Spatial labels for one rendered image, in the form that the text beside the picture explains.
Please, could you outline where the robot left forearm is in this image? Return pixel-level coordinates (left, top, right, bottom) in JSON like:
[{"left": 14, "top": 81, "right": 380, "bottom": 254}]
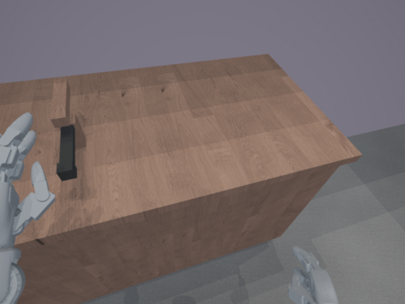
[{"left": 0, "top": 247, "right": 25, "bottom": 304}]

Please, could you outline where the tap lever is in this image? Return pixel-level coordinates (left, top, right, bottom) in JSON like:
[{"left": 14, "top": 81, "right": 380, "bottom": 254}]
[{"left": 56, "top": 125, "right": 77, "bottom": 181}]

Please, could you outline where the robot right hand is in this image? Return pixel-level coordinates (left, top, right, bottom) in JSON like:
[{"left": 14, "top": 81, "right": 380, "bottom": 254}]
[{"left": 289, "top": 246, "right": 339, "bottom": 304}]

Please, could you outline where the counter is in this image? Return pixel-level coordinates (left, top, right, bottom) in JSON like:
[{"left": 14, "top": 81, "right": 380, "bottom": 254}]
[{"left": 0, "top": 54, "right": 362, "bottom": 304}]

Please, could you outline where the robot left hand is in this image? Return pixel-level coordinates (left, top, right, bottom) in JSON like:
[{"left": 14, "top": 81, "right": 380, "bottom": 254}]
[{"left": 0, "top": 112, "right": 55, "bottom": 248}]

